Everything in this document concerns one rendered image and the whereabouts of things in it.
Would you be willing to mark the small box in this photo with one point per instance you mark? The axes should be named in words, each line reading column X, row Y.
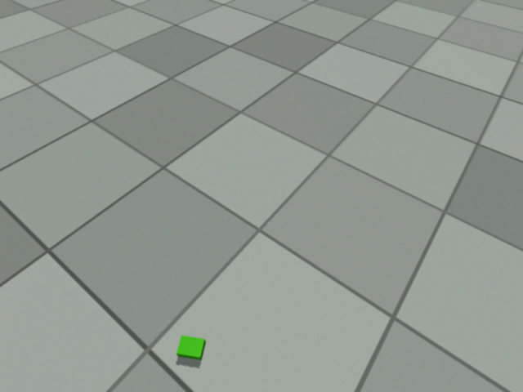
column 191, row 347

